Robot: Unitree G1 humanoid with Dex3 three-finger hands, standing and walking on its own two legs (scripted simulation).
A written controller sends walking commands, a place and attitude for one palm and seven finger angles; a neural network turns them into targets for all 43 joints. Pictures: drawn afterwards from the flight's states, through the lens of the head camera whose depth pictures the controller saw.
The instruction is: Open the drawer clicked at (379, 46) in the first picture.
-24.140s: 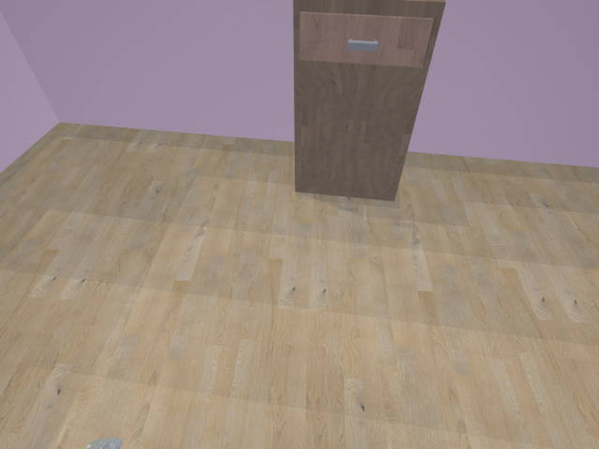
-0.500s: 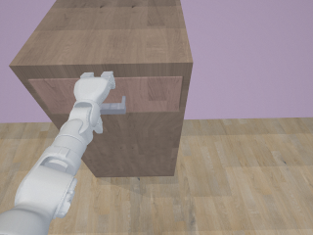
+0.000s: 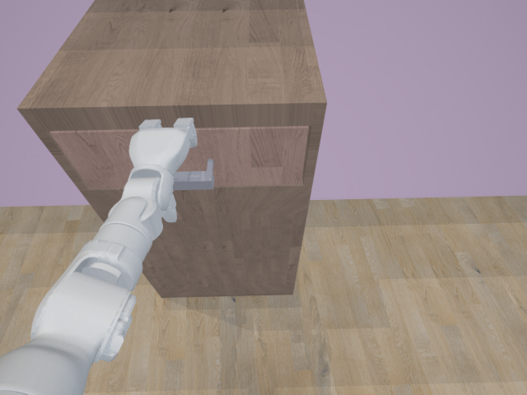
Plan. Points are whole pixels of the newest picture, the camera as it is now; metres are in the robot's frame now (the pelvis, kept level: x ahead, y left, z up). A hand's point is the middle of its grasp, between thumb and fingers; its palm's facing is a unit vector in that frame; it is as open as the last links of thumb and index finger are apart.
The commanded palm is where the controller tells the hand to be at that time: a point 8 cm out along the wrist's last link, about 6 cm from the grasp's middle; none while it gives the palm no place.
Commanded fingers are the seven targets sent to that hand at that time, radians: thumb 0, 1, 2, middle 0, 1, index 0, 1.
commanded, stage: re-aim the fingers above the handle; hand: left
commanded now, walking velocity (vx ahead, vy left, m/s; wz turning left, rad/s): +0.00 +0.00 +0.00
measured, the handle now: (186, 172) +0.52 +0.14 +0.01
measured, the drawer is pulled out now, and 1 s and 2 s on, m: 0.00 0.00 0.00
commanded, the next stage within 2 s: lower the fingers behind the handle in 0.30 s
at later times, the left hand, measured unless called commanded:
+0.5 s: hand (171, 169) +0.47 +0.15 +0.07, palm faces -0.02 -0.03 -1.00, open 13.6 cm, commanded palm +0.45 +0.15 +0.12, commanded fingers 0.00 -0.50 0.30 -0.30 -1.20 -0.30 -1.20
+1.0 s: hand (180, 178) +0.47 +0.13 +0.04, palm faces +0.01 -0.02 -1.00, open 13.7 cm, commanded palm +0.45 +0.15 +0.08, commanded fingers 0.00 -0.50 0.30 -0.30 -1.20 -0.30 -1.20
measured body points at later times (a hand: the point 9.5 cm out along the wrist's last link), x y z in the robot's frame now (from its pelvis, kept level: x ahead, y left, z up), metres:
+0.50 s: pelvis +0.00 -0.01 +0.00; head +0.05 -0.02 +0.45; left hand +0.47 +0.14 +0.12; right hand +0.06 -0.27 -0.13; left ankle -0.01 +0.08 -0.72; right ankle -0.01 -0.09 -0.72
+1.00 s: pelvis +0.00 -0.01 -0.01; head +0.06 -0.02 +0.44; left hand +0.46 +0.13 +0.10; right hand +0.04 -0.27 -0.14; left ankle -0.01 +0.08 -0.72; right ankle -0.01 -0.09 -0.72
